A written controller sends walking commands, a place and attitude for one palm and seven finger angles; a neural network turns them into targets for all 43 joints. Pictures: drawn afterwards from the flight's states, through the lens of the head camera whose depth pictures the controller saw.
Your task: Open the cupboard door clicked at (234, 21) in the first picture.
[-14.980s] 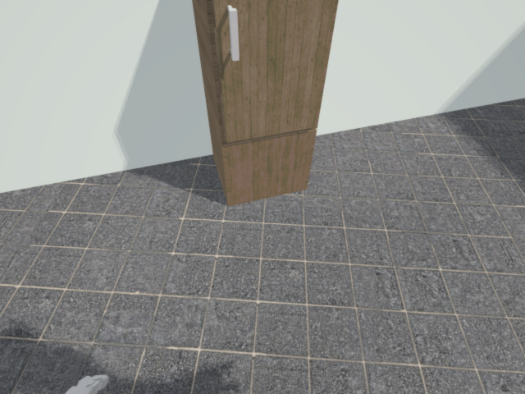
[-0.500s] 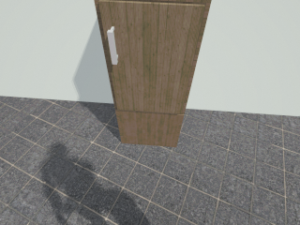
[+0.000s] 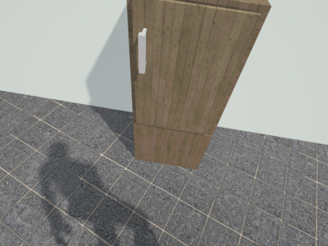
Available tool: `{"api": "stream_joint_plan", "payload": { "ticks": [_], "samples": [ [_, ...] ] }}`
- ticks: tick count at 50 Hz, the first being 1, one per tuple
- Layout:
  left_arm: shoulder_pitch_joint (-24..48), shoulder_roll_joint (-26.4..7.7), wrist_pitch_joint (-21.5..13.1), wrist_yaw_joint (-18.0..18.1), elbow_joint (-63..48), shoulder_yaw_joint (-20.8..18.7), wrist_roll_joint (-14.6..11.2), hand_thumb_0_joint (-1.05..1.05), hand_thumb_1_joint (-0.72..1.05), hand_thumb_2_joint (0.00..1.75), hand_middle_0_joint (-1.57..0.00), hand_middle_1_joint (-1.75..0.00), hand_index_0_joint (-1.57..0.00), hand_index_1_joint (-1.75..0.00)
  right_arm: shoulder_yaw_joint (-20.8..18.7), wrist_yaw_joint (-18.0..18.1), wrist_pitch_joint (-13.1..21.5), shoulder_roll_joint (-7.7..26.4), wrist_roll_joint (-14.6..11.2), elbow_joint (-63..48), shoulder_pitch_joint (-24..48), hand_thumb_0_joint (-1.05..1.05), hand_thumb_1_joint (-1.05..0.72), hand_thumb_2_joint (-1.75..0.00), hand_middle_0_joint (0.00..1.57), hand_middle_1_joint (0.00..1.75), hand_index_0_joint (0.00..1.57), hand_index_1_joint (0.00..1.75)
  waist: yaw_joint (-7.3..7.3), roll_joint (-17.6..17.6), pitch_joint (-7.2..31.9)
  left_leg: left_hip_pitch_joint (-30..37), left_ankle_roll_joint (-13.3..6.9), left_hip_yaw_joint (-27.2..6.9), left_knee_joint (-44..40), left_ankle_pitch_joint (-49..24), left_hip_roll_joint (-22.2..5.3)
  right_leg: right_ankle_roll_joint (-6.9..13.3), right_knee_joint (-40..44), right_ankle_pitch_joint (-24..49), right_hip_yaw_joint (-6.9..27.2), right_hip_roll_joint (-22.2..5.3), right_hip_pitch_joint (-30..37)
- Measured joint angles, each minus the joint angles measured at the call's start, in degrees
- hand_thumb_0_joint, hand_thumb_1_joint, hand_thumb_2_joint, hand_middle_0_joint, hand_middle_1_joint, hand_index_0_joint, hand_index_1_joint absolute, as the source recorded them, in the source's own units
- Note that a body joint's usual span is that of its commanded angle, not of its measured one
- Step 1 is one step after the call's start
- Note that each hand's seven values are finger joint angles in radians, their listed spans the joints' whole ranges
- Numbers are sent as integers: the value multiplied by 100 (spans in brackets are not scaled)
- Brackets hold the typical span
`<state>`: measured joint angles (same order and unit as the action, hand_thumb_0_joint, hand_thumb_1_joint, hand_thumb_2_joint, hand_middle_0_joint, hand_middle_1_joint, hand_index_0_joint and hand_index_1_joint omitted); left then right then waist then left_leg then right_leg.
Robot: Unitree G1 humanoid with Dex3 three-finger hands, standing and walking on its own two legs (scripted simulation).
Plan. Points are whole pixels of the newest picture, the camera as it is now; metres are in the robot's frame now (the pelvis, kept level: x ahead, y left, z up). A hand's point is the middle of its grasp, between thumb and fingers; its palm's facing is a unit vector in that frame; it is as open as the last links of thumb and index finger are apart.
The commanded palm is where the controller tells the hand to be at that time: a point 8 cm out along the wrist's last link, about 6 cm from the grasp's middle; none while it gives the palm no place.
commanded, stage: shuffle to correct the standing spot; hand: left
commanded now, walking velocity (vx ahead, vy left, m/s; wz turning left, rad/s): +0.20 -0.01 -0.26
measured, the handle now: (143, 51) +0.70 +0.14 +0.10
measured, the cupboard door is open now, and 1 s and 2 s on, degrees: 0 0 0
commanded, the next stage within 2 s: come to a stop and stand still in 0.42 s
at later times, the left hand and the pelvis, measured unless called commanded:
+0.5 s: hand (124, 197) +0.28 +0.14 -0.16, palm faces -0.12 -0.97 -0.20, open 7.3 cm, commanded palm none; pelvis +0.13 -0.02 +0.00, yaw -4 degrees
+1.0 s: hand (112, 217) +0.22 +0.16 -0.17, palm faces +0.02 -0.97 -0.23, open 7.3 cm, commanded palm none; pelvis +0.17 -0.02 +0.00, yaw -3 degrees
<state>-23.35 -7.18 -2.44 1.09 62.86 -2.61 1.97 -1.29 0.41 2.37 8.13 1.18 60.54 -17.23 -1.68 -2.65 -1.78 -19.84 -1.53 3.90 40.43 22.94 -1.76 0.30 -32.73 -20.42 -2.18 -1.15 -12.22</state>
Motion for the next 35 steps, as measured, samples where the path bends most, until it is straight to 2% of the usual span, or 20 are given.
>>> {"api": "stream_joint_plan", "payload": {
  "ticks": [1, 2, 4, 6, 9, 12, 16, 20, 23, 24, 25, 27, 29, 31, 35],
  "samples": [
    [-78, 23, 61, -29, 22, 8, -17, 0, 91, 90, -20, -30, -20, -30, -19, 6, 94, 83, 14, -113, -10, 1, -93, -90, 20, 30, 20, 30, 26, 53, 49, 79, -6, -27, -410, -189, -63, 83, -309, -222, 40, 17, -111],
    [-87, 22, 142, -54, 75, 10, -26, 0, 91, 90, -20, -30, -20, -30, -54, 31, 165, 115, 34, -175, 11, 1, -93, -90, 20, 30, 20, 30, 66, 36, 60, 52, -25, 55, -309, -395, -46, 138, -864, -509, 110, -16, -309],
    [-20, -25, 275, -95, 150, -18, -10, 0, 91, 90, -20, -30, -20, -30, -80, 60, 171, 93, 59, -230, 36, 1, -93, -90, 20, 30, 20, 30, 100, -52, 70, 205, -106, 281, -248, -352, 19, 239, -2084, -643, 220, -75, -797],
    [128, -108, 292, -123, 125, -60, 30, 1, 91, 90, -20, -30, -20, -30, -59, 72, 169, 20, 76, -240, -43, 1, -93, -90, 20, 30, 20, 30, 142, -85, 121, 452, -151, 392, -582, -375, 71, 249, -2929, -333, 143, -134, -1291],
    [481, -232, 227, -152, -76, -97, 39, 1, 91, 90, -20, -30, -19, -30, 25, 86, 218, -132, 58, -143, -220, 0, -92, -90, 20, 30, 20, 30, 137, -66, 107, 830, -141, 420, -1284, -641, 133, 156, -3354, 285, 16, -234, -1850],
    [839, -303, 189, -143, -302, -115, 20, 1, 92, 90, -19, -30, -19, -30, 105, 81, 248, -283, 44, -10, -382, 0, -92, -90, 20, 30, 20, 30, 139, -14, 51, 1145, -148, 416, -1853, -836, 166, 69, -3154, 627, -36, -306, -2162],
    [1276, -361, 201, -161, -482, -110, -7, 1, 93, 90, -19, -30, -19, -30, 153, 73, 245, -427, 71, 121, -559, 0, -91, -90, 20, 30, 20, 30, 255, 66, -73, 1430, -82, 399, -2223, -878, 186, 33, -2328, 733, -110, -354, -2203],
    [1647, -323, 205, -172, -590, -67, -19, 0, 92, 90, -19, -30, -19, -30, 133, 53, 170, -445, 122, 215, -694, 0, -91, -90, 21, 30, 20, 30, 450, 155, -210, 1591, 24, 408, -2169, -658, 161, 96, -1141, 561, -243, -284, -1852],
    [1824, -256, 125, -183, -662, -21, -17, 0, 92, 90, -19, -30, -19, -30, 95, 49, 101, -390, 111, 289, -832, 0, -91, -90, 21, 30, 21, 30, 560, 229, -266, 1604, 153, 401, -1732, -253, 80, 160, -189, 736, -383, -133, -1288],
    [1845, -249, 54, -186, -698, -2, -11, 0, 92, 90, -19, -30, -19, -30, 88, 38, 89, -383, 81, 320, -916, 0, -91, -90, 21, 30, 21, 30, 561, 207, -248, 1508, 181, 384, -1358, -32, 67, 243, 63, 977, -387, -116, -1060],
    [1888, -207, -24, -166, -709, -5, -11, 0, 92, 90, -19, -30, -19, -30, 79, 28, 52, -352, 44, 373, -906, 0, -91, -90, 21, 30, 21, 30, 534, 253, -286, 1287, 160, 348, -691, 193, -19, 338, -62, 975, -420, -65, -1048],
    [1892, -119, -97, -136, -729, 34, -57, 0, 92, 90, -19, -30, -19, -30, 56, 16, -74, -269, 11, 431, -793, 0, -91, -90, 21, 30, 20, 30, 527, 334, -362, 635, 108, 83, 1062, 665, -77, 421, -264, 668, -543, 8, -924],
    [1772, -35, -98, -89, -699, 51, -80, 0, 91, 90, -20, -30, -20, -30, -1, 5, -154, -180, 18, 434, -635, 0, -91, -90, 21, 30, 20, 30, 474, 340, -340, 49, 107, 10, 2196, 546, -128, 433, -85, 559, -607, 72, -670],
    [1612, 21, -120, 14, -678, -30, -161, -1, 93, 90, -20, -30, -20, -30, -36, 33, -198, -99, 21, 353, -432, 0, -91, -90, 20, 30, 20, 30, 443, 315, -275, -362, 191, -3, 2362, 276, -200, 386, 262, 671, -646, 129, -426],
    [1499, -150, -44, 108, -657, -30, -86, -4, 96, 90, -20, -30, -20, -30, -73, 105, -227, -5, -24, 84, 0, 0, -91, -90, 20, 30, 20, 30, 337, 250, -171, -551, 372, 30, 1074, -136, -233, 449, 622, 777, -635, 181, -224]
  ]
}}
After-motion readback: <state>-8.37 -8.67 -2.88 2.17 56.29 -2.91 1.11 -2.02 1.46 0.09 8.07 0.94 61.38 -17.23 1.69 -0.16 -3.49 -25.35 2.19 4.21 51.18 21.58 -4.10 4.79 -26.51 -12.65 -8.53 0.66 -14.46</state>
